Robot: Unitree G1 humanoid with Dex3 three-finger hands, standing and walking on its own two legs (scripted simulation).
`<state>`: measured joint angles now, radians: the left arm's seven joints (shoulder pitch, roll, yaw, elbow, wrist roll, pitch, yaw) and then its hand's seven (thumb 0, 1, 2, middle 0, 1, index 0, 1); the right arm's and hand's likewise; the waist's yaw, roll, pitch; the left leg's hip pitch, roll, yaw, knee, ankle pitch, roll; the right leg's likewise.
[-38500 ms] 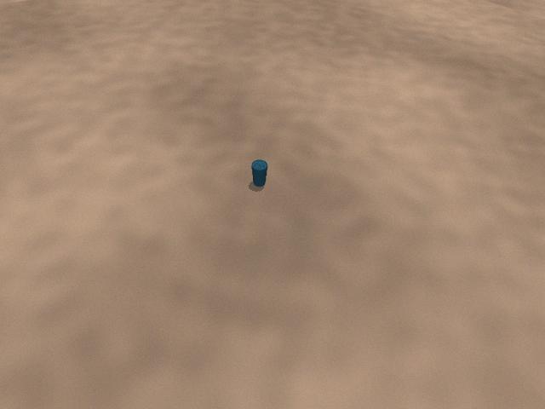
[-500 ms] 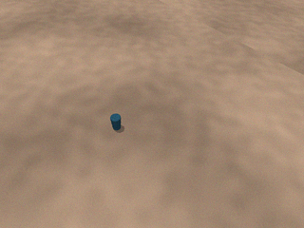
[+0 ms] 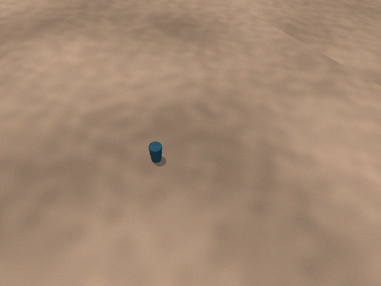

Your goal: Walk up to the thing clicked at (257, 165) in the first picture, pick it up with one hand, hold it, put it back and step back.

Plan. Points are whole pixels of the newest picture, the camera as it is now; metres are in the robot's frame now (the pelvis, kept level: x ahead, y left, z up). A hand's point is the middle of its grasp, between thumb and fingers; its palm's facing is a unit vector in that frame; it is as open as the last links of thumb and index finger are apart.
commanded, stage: step back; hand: left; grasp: from above
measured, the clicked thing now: (155, 153) +0.98 +0.20 -0.70
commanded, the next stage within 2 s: stand in 0.10 s
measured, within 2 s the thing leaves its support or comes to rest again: neither
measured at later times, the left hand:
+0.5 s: hand out of the picture +0.09 +0.25 -0.14, palm faces -0.03 -0.95 -0.32, open 7.4 cm
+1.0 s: hand out of the picture +0.08 +0.25 -0.14, palm faces -0.05 -0.94 -0.34, open 7.4 cm
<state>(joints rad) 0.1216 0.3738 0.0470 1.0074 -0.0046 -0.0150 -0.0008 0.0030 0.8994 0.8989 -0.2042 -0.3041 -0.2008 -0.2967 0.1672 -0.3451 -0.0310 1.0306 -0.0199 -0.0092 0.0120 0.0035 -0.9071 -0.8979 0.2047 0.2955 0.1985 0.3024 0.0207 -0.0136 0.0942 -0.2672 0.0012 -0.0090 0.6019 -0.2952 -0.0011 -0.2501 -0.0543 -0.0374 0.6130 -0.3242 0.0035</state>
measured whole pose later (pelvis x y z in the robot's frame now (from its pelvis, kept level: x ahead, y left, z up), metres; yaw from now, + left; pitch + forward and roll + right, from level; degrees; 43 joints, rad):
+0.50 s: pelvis +0.00 +0.00 +0.02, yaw +0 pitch -3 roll +0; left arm 0.09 0.35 -0.01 1.13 0.01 -0.03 -0.01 0.00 0.90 0.90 -0.20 -0.30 -0.20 -0.30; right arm 0.04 -0.34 -0.01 1.11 0.00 -0.02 0.02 0.00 -0.91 -0.90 0.21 0.30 0.20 0.30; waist 0.01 -0.01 0.07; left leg -0.13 0.00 0.00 0.34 -0.17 0.00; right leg -0.11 -0.05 -0.04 0.33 -0.18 0.03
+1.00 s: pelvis +0.01 -0.01 +0.02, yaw +0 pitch -2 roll +0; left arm 0.10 0.36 -0.01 1.14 0.00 -0.03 -0.01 0.00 0.90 0.90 -0.20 -0.30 -0.20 -0.30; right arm 0.10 -0.34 0.00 1.15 0.00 -0.01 0.02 0.00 -0.91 -0.90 0.21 0.30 0.20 0.30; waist -0.01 0.00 0.06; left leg -0.13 0.02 -0.01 0.32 -0.15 -0.02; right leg -0.11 -0.04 -0.04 0.32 -0.17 0.02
